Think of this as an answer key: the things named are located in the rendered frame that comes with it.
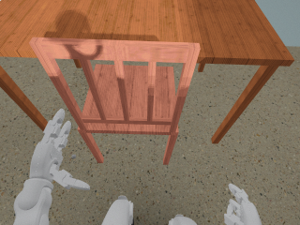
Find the table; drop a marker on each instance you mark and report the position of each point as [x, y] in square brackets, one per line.
[230, 32]

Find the chair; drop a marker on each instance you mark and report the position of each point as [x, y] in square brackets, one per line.
[122, 99]

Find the robot left thigh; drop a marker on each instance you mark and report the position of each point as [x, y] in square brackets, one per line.
[120, 213]

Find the robot left hand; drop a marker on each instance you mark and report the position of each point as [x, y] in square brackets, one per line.
[49, 150]

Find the robot right hand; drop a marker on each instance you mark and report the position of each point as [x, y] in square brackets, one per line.
[246, 212]

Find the left robot forearm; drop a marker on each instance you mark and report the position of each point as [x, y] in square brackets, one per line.
[33, 203]

